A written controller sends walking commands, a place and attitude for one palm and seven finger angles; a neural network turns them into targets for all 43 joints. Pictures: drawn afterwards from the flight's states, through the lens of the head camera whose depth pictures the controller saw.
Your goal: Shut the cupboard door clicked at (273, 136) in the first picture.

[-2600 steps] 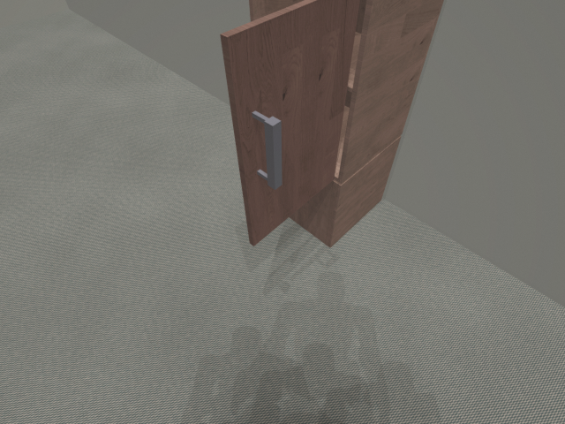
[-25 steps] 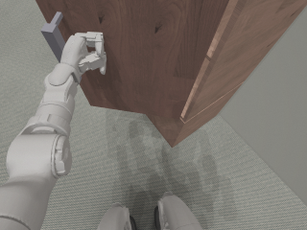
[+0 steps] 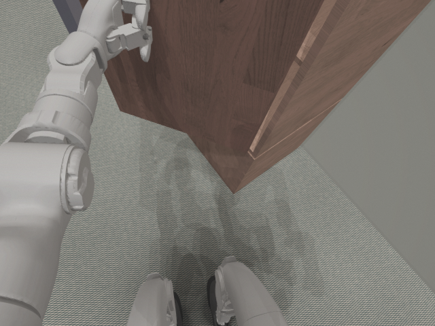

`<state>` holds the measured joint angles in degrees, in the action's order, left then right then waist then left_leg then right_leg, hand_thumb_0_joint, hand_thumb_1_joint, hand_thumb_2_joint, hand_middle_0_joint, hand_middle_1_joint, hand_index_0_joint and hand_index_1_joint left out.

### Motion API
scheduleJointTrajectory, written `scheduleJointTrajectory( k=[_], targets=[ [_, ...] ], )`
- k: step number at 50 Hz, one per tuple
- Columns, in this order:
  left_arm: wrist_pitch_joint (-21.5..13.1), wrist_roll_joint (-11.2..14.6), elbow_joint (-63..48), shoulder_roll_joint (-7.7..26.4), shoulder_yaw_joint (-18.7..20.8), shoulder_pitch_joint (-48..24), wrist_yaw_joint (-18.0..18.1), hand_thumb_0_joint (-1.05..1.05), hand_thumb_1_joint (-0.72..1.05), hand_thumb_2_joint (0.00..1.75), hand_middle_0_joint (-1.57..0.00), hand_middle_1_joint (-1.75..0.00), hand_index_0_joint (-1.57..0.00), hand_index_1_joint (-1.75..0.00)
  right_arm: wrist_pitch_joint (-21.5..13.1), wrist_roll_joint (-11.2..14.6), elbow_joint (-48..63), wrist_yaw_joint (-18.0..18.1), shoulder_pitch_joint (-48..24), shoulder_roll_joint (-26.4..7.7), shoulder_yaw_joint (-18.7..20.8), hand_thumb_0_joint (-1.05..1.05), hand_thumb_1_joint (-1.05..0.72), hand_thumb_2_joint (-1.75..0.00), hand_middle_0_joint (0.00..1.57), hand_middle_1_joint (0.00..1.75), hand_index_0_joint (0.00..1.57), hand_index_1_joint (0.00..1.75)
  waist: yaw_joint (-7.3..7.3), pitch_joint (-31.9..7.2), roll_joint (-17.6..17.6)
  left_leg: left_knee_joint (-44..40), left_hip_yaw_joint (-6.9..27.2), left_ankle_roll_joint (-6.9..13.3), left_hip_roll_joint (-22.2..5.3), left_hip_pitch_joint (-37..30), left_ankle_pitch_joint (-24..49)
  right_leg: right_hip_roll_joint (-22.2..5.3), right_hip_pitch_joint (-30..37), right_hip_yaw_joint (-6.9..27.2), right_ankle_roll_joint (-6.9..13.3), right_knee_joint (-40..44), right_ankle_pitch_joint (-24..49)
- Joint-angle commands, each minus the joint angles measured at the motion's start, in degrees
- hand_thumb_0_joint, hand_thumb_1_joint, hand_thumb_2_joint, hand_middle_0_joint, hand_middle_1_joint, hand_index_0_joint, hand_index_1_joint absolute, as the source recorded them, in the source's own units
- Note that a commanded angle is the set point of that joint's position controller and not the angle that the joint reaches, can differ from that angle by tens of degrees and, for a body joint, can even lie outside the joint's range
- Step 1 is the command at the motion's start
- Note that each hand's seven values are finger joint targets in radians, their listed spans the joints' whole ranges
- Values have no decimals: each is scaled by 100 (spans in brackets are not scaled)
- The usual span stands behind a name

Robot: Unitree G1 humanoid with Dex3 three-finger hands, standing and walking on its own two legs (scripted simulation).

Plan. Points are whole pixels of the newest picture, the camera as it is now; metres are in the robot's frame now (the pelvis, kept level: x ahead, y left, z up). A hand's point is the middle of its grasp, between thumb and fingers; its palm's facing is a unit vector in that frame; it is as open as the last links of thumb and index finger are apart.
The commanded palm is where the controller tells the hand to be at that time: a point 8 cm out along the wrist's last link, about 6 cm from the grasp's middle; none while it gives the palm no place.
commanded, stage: push the door shut along its arc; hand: left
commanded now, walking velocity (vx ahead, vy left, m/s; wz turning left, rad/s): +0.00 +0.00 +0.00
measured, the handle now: (83, 13) +0.63 +0.13 +0.11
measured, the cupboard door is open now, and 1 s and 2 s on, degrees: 35 23 23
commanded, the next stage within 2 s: pull the fist back off the door in 0.24 s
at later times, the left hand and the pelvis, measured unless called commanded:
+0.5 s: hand (167, 15) +0.61 +0.00 +0.11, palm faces -0.14 -0.98 +0.10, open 3.2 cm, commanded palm +0.59 +0.03 +0.11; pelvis +0.01 +0.00 -0.01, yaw -1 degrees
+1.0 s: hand (171, 49) +0.54 +0.00 +0.11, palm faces -0.12 -0.99 -0.07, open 3.1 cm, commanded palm +0.51 +0.05 +0.11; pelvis +0.01 -0.01 +0.03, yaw +1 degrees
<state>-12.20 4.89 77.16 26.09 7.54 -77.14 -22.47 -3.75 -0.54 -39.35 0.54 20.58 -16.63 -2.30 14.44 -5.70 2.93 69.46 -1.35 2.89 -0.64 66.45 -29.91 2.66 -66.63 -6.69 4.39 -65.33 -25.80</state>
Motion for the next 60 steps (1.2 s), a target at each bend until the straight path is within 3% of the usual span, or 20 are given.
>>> scheduleJointTrajectory(
  k=[1, 17, 18, 19, 21, 24, 26, 28, 30, 34, 37, 40, 42, 46, 47, 49, 53, 55, 57, 60],
  targets=[
    [-331, 52, -1376, 360, 4, -3686, -140, 0, 90, 90, -130, -150, -130, -150, -145, -30, 33, 86, 1352, -1066, 390, 0, -90, -90, 20, 30, 20, 30, 653, -3540, 719, -360, 644, 106, -7, -2632, 2309, 65, 971, 610, -234, 766, 1570],
    [26, -125, -1186, 256, -131, -4321, -212, 0, 90, 90, -130, -150, -130, -150, -264, -126, -193, 124, 1562, -1047, 365, 0, -90, -90, 20, 30, 20, 30, 837, -3698, 909, -193, 665, 118, 7, -2752, 2523, 126, 604, 477, -208, 625, 1617],
    [142, 275, -1078, 605, 1171, -4156, 985, 0, 90, 90, -130, -150, -130, -150, -312, -181, 119, 14, 1920, -893, 287, 0, -90, -90, 20, 30, 20, 30, 552, -3663, 1122, -301, 694, -23, -88, -2352, 2352, 54, 845, 646, -206, 747, 1568],
    [180, 108, -901, 319, 960, -3848, 1591, 0, 90, 90, -130, -150, -130, -150, -311, -240, 132, -123, 1931, -872, 271, 0, -90, -90, 20, 30, 20, 30, 584, -3615, 1050, -390, 772, -67, -121, -2250, 2319, 16, 914, 674, -234, 710, 1543],
    [48, -44, -972, -36, 1001, -3622, 2265, 0, 90, 90, -130, -150, -130, -150, -245, -350, 168, -302, 2033, -860, 338, 0, -90, -90, 20, 30, 20, 30, 576, -3665, 821, -388, 869, -92, -156, -2398, 2620, -4, 806, 626, -300, 591, 1729],
    [-659, -491, -1714, -306, 1056, -3412, 3337, 0, 90, 90, -130, -150, -130, -150, -220, -576, 321, -617, 2108, -789, 435, 0, -90, -90, 20, 30, 20, 30, 361, -4127, 945, -336, 700, -175, -70, -2624, 2983, -45, 1144, 680, -336, 566, 2342],
    [-1147, -985, -1844, -348, 798, -3212, 3640, 0, 90, 90, -130, -150, -130, -150, -185, -641, 279, -770, 2167, -812, 520, 0, -90, -90, 20, 30, 20, 30, 354, -4300, 863, -288, 726, -194, -69, -2793, 3283, -29, 1174, 634, -362, 494, 2631],
    [-1340, -1241, -1881, -159, 716, -2971, 3604, 0, 90, 90, -130, -150, -130, -150, -72, -614, 243, -846, 2237, -843, 602, 0, -90, -90, 20, 30, 20, 30, 332, -4261, 505, -402, 577, -140, -7, -2496, 3101, -37, 1846, 692, -379, 631, 2933],
    [-1243, -1310, -1632, 74, 785, -2608, 3422, 0, 90, 90, -130, -150, -130, -150, 63, -516, 255, -824, 2268, -887, 625, 0, -90, -90, 20, 30, 20, 30, 265, -4192, 269, -604, 484, -84, 50, -2203, 2824, -35, 2392, 752, -385, 773, 3049],
    [-883, -886, -1539, 191, 985, -2337, 3139, 0, 90, 90, -130, -150, -130, -150, 283, -315, 430, -708, 2085, -829, 580, 0, -90, -90, 20, 30, 20, 30, 131, -3784, -131, -1008, 284, -41, 147, -1718, 2101, -78, 3272, 945, -417, 1228, 2826],
    [-1057, -505, -1704, -82, 966, -2254, 3068, 0, 90, 90, -130, -150, -130, -150, 253, -276, 479, -642, 1923, -753, 532, 0, -90, -90, 20, 30, 20, 30, 101, -3461, -251, -1166, 265, -40, 152, -1752, 1895, -79, 3301, 984, -421, 1395, 2623],
    [-1518, -474, -2013, -564, 555, -2170, 3012, 0, 90, 90, -130, -150, -130, -150, 163, -287, 445, -642, 1829, -687, 526, 0, -90, -90, 20, 30, 20, 30, 125, -3188, -179, -1244, 257, -17, 167, -1971, 1847, -88, 3108, 965, -410, 1446, 2530],
    [-1676, -549, -1776, -731, 408, -1526, 2964, 0, 90, 90, -130, -150, -130, -150, 129, -288, 343, -674, 1780, -709, 578, 0, -90, -90, 20, 30, 20, 30, 55, -3055, -88, -1220, 231, -46, 155, -2071, 1835, -95, 2899, 933, -401, 1446, 2451],
    [-1473, -604, -1229, -1302, -64, -720, 2842, 0, 90, 90, -130, -150, -130, -150, 213, -198, 330, -710, 1671, -719, 611, 0, -90, -90, 20, 30, 20, 30, 19, -2541, -179, -1335, 170, -56, 201, -1996, 1574, -121, 2740, 914, -396, 1574, 2166],
    [-1357, -563, -1124, -1203, 30, -620, 2846, 0, 90, 90, -130, -150, -130, -150, 247, -176, 341, -697, 1626, -751, 614, 0, -90, -90, 20, 30, 20, 30, -24, -2410, -325, -1352, 146, -49, 219, -1850, 1424, -130, 2811, 961, -398, 1649, 2003],
    [-1252, -421, -1370, -1282, -21, -768, 2861, 0, 90, 90, -130, -150, -130, -150, 299, -127, 437, -659, 1479, -750, 614, 0, -90, -90, 20, 30, 20, 30, -19, -2398, -324, -1401, 109, -35, 251, -1824, 1255, -163, 2918, 1044, -398, 1783, 1781],
    [-1740, -169, -2572, -981, 281, -1393, 3040, 0, 90, 90, -130, -150, -130, -150, 227, -169, 518, -577, 1249, -694, 622, 0, -90, -90, 20, 30, 20, 30, -170, -3140, -45, -1389, 145, -49, 246, -2246, 1564, -166, 3275, 1070, -392, 1637, 2175],
    [-2128, -232, -3189, -952, 195, -1629, 3101, 0, 90, 90, -130, -150, -130, -150, 160, -189, 539, -555, 1193, -651, 628, 0, -90, -90, 20, 30, 20, 30, -182, -3593, 10, -1377, 196, -40, 233, -2568, 1864, -150, 3374, 1000, -394, 1441, 2518],
    [-2389, -403, -3325, -995, 97, -1277, 3138, 0, 90, 90, -130, -150, -130, -150, 115, -212, 488, -578, 1123, -620, 680, 0, -90, -90, 20, 30, 20, 30, -289, -3873, 188, -1329, 194, -65, 221, -2834, 2084, -149, 3363, 967, -392, 1328, 2722],
    [-2185, -687, -2381, -1093, -89, -806, 3189, 0, 90, 90, -130, -150, -130, -150, 193, -190, 365, -577, 1142, -643, 649, 0, -90, -90, 20, 30, 20, 30, -93, -2984, -305, -1358, 160, -23, 215, -2364, 1716, -156, 3126, 987, -501, 1469, 2441]
  ],
)
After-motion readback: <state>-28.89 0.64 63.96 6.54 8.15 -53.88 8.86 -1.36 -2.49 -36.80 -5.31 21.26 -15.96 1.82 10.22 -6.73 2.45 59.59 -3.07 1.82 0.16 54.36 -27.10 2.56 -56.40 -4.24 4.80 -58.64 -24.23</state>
